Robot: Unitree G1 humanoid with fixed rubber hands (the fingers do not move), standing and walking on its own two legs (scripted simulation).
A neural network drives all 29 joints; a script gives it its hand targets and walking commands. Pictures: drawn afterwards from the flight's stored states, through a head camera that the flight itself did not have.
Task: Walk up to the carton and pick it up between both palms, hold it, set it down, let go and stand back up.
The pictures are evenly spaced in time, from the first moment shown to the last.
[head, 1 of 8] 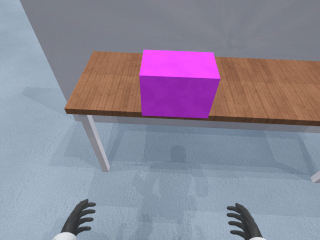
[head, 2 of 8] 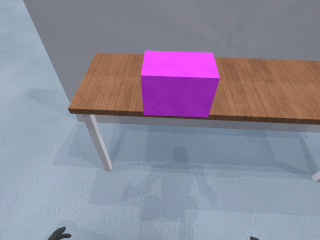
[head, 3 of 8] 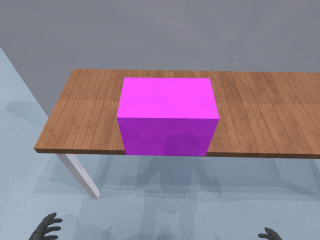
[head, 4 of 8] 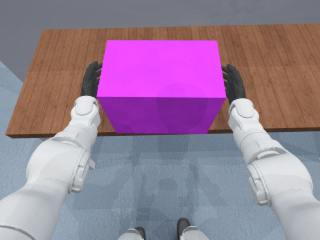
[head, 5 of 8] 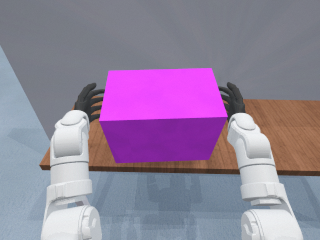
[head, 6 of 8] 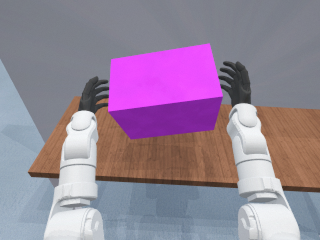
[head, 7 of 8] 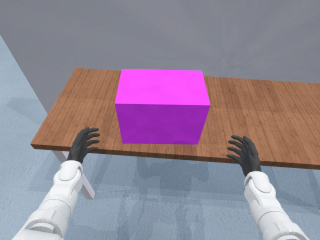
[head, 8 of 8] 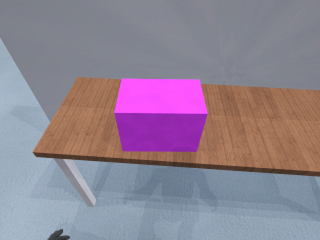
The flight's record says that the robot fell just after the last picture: no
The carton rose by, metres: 0.25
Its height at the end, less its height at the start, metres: +0.00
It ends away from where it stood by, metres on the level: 0.06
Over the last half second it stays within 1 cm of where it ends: yes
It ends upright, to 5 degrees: yes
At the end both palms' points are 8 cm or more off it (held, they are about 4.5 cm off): yes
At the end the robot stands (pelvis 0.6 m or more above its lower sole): yes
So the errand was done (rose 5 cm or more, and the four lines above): yes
